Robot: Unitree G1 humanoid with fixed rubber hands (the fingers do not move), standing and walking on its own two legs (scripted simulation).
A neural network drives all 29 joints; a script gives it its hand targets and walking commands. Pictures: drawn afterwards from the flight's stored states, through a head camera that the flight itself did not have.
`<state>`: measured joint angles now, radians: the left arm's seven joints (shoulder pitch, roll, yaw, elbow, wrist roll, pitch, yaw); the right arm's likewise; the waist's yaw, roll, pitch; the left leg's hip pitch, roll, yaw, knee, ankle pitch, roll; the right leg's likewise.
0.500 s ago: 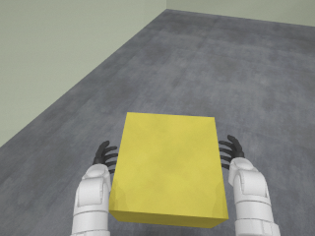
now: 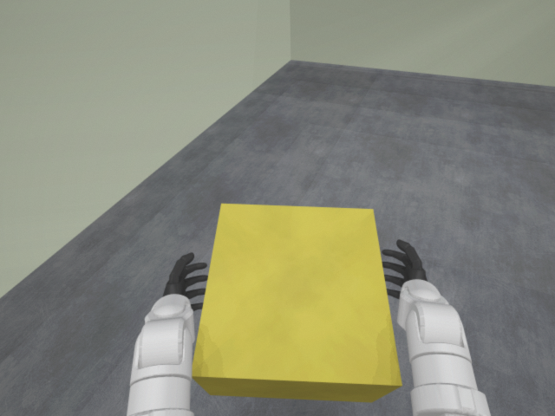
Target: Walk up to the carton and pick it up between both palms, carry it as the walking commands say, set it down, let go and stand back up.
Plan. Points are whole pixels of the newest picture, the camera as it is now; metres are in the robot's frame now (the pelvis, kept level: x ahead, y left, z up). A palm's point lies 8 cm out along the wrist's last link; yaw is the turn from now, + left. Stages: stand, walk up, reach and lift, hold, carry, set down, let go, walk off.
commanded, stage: hold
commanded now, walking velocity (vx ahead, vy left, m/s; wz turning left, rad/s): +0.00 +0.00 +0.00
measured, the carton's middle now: (293, 299) +0.33 -0.01 -0.03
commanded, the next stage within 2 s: set down in 0.18 s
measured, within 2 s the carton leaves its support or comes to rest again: neither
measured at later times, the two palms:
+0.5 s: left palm (170, 333) +0.25 +0.18 +0.01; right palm (404, 305) +0.28 -0.18 +0.02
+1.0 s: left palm (179, 355) +0.26 +0.19 -0.08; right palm (386, 327) +0.29 -0.17 -0.07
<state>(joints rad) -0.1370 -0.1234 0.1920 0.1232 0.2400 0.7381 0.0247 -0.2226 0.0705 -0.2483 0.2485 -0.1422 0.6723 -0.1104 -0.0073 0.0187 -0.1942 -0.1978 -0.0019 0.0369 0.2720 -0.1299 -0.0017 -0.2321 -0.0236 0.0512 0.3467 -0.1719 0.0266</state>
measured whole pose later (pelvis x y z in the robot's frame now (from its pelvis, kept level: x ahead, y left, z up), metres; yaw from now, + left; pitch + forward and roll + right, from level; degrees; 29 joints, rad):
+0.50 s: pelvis -0.01 +0.00 +0.00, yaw +0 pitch +2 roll +1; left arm -0.07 -0.12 0.23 0.16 0.27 0.64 -0.03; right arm -0.21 0.08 -0.29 0.31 -0.14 0.56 0.00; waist -0.01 0.02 -0.09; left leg -0.19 0.00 0.04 0.25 -0.11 0.00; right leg -0.21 -0.02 0.05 0.31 -0.14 0.03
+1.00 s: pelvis -0.03 +0.01 -0.03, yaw +1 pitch +8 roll +1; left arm -0.20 -0.12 0.32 0.29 0.27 0.39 -0.03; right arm -0.32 0.09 -0.35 0.39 -0.15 0.32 0.05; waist -0.01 0.02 0.10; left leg -0.53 0.00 0.03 0.69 -0.29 0.01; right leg -0.54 -0.02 0.05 0.72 -0.31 0.03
